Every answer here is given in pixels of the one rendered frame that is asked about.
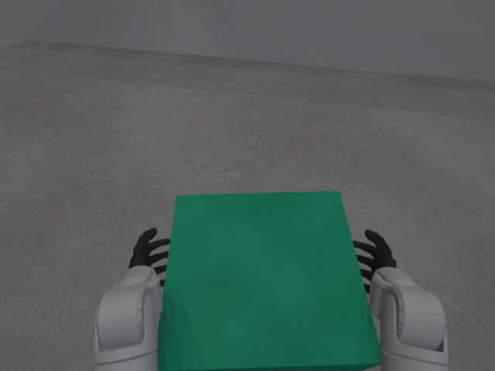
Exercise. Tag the carton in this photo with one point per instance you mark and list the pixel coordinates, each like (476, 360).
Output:
(264, 282)

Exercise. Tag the right robot hand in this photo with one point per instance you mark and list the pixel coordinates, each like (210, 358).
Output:
(381, 253)

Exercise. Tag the left robot forearm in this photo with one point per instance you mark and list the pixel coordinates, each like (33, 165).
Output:
(125, 323)

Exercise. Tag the left robot hand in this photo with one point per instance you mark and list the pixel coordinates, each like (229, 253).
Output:
(143, 249)

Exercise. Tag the right robot forearm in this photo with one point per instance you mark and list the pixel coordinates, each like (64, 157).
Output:
(413, 323)

